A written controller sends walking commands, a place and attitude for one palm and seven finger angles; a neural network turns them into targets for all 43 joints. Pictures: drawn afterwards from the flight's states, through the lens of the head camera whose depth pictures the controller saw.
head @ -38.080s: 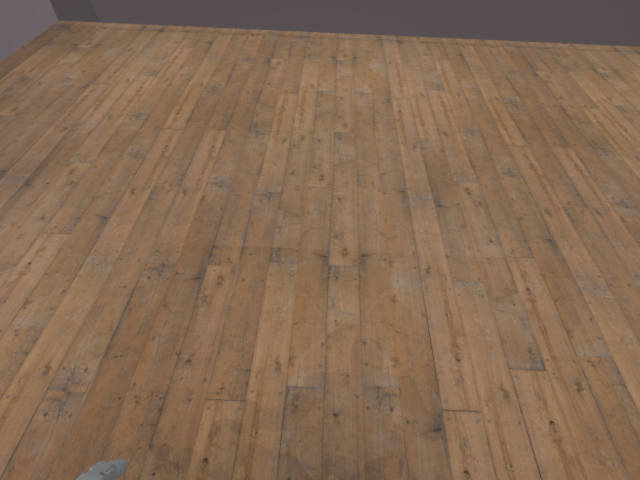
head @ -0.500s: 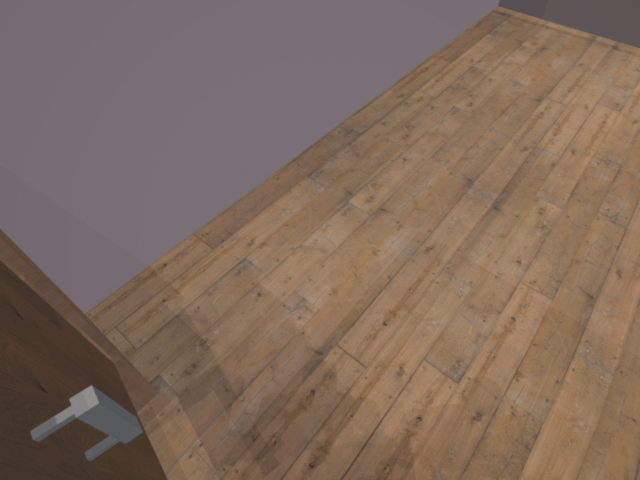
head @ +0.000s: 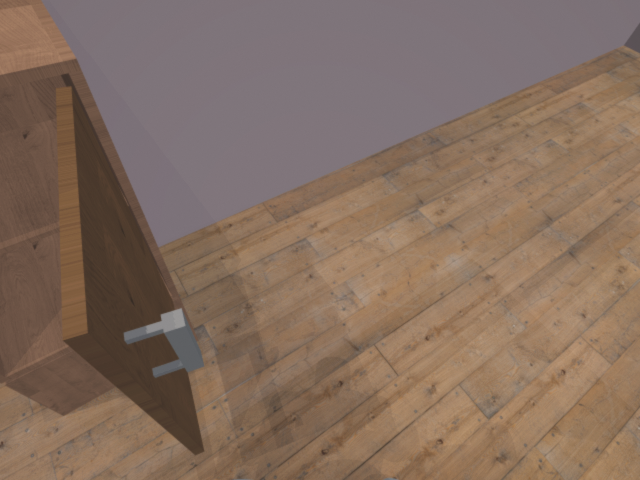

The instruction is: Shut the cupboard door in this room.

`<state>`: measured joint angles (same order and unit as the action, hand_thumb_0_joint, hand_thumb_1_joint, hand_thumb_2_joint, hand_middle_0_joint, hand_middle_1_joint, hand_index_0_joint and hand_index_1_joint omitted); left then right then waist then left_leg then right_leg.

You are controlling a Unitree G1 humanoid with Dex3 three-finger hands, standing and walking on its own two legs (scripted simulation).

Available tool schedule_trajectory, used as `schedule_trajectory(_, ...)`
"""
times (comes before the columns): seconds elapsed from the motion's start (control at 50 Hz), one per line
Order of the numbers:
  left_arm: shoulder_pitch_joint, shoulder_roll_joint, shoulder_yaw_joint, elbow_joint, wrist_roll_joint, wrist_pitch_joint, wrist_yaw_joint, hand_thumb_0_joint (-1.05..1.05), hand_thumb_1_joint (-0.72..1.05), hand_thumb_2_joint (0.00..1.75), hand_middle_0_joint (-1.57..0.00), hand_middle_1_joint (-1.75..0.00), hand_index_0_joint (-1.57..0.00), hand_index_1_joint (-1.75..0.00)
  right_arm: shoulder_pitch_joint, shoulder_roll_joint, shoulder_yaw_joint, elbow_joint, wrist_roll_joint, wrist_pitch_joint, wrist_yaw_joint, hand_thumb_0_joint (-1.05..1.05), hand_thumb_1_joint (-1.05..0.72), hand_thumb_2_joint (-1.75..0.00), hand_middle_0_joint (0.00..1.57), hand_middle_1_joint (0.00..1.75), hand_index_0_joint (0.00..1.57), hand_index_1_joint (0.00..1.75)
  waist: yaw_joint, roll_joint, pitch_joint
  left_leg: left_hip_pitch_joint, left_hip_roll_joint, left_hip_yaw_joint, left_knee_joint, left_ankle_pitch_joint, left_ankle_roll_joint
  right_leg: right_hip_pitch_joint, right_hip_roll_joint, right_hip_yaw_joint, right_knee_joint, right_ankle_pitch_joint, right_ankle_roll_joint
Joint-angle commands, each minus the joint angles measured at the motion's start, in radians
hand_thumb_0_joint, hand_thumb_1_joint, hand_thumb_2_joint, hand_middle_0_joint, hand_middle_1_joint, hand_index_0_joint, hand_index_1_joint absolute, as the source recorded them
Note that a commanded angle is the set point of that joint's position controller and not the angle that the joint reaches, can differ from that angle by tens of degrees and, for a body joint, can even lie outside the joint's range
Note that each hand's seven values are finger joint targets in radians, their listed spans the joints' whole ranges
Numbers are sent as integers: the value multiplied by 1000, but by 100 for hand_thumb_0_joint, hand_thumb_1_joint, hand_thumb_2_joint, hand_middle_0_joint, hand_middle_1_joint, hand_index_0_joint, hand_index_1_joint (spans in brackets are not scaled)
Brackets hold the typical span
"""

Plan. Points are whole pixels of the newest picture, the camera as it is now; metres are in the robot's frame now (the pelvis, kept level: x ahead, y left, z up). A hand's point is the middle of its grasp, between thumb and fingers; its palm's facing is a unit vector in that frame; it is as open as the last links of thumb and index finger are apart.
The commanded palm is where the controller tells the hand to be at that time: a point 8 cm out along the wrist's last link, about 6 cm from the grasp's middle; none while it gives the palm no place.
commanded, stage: turn or walk to find it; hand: left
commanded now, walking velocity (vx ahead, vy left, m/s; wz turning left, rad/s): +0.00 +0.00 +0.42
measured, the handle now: (167, 348) +0.25 +0.21 -0.01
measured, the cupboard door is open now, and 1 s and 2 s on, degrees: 77 77 77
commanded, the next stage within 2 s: stand and wait in 0.34 s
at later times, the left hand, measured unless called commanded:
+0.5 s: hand out of the picture +0.03 +0.16 -0.14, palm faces +0.22 -0.94 -0.25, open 7.4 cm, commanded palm none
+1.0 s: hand out of the picture -0.08 +0.16 -0.17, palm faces +0.29 -0.94 -0.19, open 7.4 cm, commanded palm none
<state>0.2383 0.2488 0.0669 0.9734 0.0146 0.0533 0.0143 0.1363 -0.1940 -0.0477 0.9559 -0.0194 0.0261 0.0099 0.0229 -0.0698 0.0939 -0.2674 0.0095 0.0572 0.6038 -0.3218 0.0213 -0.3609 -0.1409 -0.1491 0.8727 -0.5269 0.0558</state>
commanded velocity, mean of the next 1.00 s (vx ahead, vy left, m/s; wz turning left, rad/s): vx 0.00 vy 0.00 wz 0.21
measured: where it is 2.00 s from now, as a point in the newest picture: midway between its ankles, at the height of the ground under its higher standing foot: outside the picture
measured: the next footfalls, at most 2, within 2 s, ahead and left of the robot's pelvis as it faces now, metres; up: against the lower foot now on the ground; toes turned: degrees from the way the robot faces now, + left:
right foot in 0.34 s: +0.04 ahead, -0.14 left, +0.00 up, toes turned +7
left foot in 0.70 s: -0.04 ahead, +0.10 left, +0.00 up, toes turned +25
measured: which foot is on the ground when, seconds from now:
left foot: down 0.00-0.34, up 0.36-0.68, down 0.70-1.00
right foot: up 0.00-0.32, down 0.34-1.00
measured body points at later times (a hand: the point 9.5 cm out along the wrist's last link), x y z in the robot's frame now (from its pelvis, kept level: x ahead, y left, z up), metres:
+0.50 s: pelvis -0.01 -0.04 +0.01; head +0.02 -0.06 +0.46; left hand +0.02 +0.21 -0.12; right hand +0.09 -0.27 -0.15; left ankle -0.06 +0.10 -0.66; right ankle +0.01 -0.14 -0.73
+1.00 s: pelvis -0.02 -0.01 +0.01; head -0.01 -0.01 +0.46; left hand -0.09 +0.21 -0.15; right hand +0.09 -0.22 -0.14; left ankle -0.07 +0.09 -0.73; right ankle +0.00 -0.14 -0.73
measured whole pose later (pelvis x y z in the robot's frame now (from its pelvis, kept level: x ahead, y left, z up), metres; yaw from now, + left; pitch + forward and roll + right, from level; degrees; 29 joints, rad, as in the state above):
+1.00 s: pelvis -0.02 -0.01 +0.01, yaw +14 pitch -1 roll +0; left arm 0.28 0.17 0.02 1.12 0.01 0.01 0.02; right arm 0.17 -0.17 -0.03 1.08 -0.01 0.01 -0.03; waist 0.02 -0.01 0.04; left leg -0.18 0.00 0.03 0.49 -0.29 0.00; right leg -0.20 -0.08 -0.10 0.51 -0.28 0.03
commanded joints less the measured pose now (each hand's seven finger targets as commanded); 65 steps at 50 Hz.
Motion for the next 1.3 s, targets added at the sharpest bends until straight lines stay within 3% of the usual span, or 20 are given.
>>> schedule_trajectory(0.0,-73,70,17,-86,0,-23,-7,0,90,90,-20,-30,-20,-30,44,-196,-43,-49,-4,-18,-30,0,-90,-90,20,30,20,30,-36,247,-86,121,263,-298,-272,477,146,-184,21,117,227,52,15)
schedule_trajectory(0.06,-43,57,13,-70,-2,-24,-8,0,90,90,-20,-30,-20,-30,50,-192,-42,-51,0,-24,-30,0,-90,-90,20,30,20,30,-30,218,-130,176,220,-244,-260,524,132,-165,38,109,174,99,28)
schedule_trajectory(0.18,-84,41,4,-98,-7,-26,-2,0,90,90,-20,-30,-20,-30,70,-198,-55,-52,-5,-13,-23,0,-90,-90,20,30,20,30,-49,232,-116,131,219,-302,-243,495,145,-69,73,96,-40,73,29)
schedule_trajectory(0.28,25,57,8,-78,-10,-48,4,0,90,90,-20,-30,-20,-30,33,-182,-58,-67,2,-7,-17,0,-90,-90,20,30,20,30,5,199,-155,0,151,-327,-134,410,84,205,96,73,-431,302,11)
schedule_trajectory(0.3,49,104,16,-74,-3,-59,10,0,90,90,-20,-30,-20,-30,42,-148,-55,-71,9,-10,-11,0,-90,-90,20,30,20,30,16,92,-164,-116,91,-282,-42,266,32,329,4,160,-524,355,-13)
schedule_trajectory(0.32,70,184,32,-76,12,-66,18,0,90,90,-20,-30,-20,-30,49,-84,-43,-96,14,-12,-5,0,-90,-90,20,30,20,30,21,-160,-162,-277,-46,-126,150,-45,-36,400,-236,386,-564,459,-106)
schedule_trajectory(0.34,65,199,31,-90,6,-62,17,0,90,90,-20,-30,-20,-30,20,-112,-50,-103,7,3,-10,0,-90,-90,20,30,20,30,37,-190,-127,-261,-54,-129,343,-265,-45,251,-344,447,-601,475,-202)
schedule_trajectory(0.42,-74,102,14,-115,8,-63,20,0,90,90,-20,-30,-20,-30,86,-94,-48,-25,1,23,1,0,-90,-90,20,30,20,30,-38,-86,-54,-222,2,-125,559,-91,-53,122,-175,223,-578,437,-167)
schedule_trajectory(0.56,65,127,17,-32,15,-67,16,0,90,90,-20,-30,-20,-30,19,-47,-15,-10,9,0,-7,0,-90,-90,20,30,20,30,32,-102,-78,-109,3,-18,163,-136,-64,230,-161,203,-543,611,-205)
schedule_trajectory(0.62,56,117,12,2,6,-66,18,0,90,90,-20,-30,-20,-30,87,-37,-4,29,10,-17,-16,0,-90,-90,20,30,20,30,-1,-94,-125,35,-4,5,-92,6,-60,229,-126,176,-477,623,-169)
schedule_trajectory(0.66,52,67,0,9,-9,-59,18,0,90,90,-20,-30,-20,-30,140,-89,-9,58,10,-39,-19,0,-90,-90,20,30,20,30,-24,68,-165,232,90,-90,-260,253,-29,109,-45,116,-365,477,-88)
schedule_trajectory(0.7,57,4,-26,22,-9,-52,12,0,90,90,-20,-30,-20,-30,92,-155,-16,53,7,-41,-33,0,-90,-90,20,30,20,30,-12,291,-130,183,290,-283,-304,425,96,43,48,53,-263,126,-17)
schedule_trajectory(0.72,28,1,-31,35,-6,-44,14,0,90,90,-20,-30,-20,-30,76,-135,-11,63,4,-43,-41,0,-90,-90,20,30,20,30,-22,335,-85,130,280,-274,-347,404,121,51,46,68,-206,58,-11)
schedule_trajectory(0.8,82,-10,-39,108,-3,-47,5,0,90,90,-20,-30,-20,-30,48,-94,-3,90,5,-45,-53,0,-90,-90,20,30,20,30,8,219,-69,144,195,-143,-257,515,80,115,50,93,-320,193,-26)
schedule_trajectory(0.86,107,21,-42,134,1,-58,11,0,90,90,-20,-30,-20,-30,63,-76,0,91,16,-42,-45,0,-90,-90,20,30,20,30,-4,125,-67,88,114,-111,-205,324,16,205,4,123,-473,462,-32)
schedule_trajectory(0.92,71,42,-31,117,2,-57,14,0,90,90,-20,-30,-20,-30,67,-76,-3,82,12,-28,-37,0,-90,-90,20,30,20,30,-16,-26,-26,47,78,-100,-175,192,-8,154,-32,145,-468,424,-50)
schedule_trajectory(1.12,51,35,-4,33,2,-43,15,0,90,90,-20,-30,-20,-30,57,-131,-17,29,4,-24,-29,0,-90,-90,20,30,20,30,5,156,-63,-71,143,-267,-227,208,53,163,23,47,-331,293,-21)
schedule_trajectory(1.18,56,71,11,12,4,-46,15,0,90,90,-20,-30,-20,-30,57,-113,-17,3,3,-20,-26,0,-90,-90,20,30,20,30,13,70,-92,-150,73,-196,-119,181,19,235,-55,107,-400,321,-53)
schedule_trajectory(1.24,60,130,31,-15,9,-48,18,0,90,90,-20,-30,-20,-30,48,-75,-23,-25,1,-5,-23,0,-90,-90,20,30,20,30,28,-148,-107,-182,-1,-45,218,-115,-37,217,-285,253,-543,414,-202)
schedule_trajectory(1.28,18,124,25,-18,19,-51,22,0,90,90,-20,-30,-20,-30,37,-52,-24,-27,5,-1,-19,0,-90,-90,20,30,20,30,11,-95,-61,-147,35,-45,278,-211,-41,126,-298,216,-537,499,-228)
